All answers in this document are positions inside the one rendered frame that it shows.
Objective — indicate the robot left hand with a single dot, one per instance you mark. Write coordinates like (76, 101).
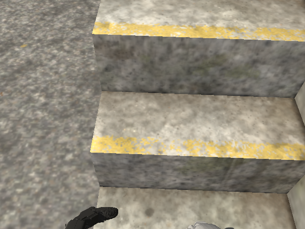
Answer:
(89, 217)

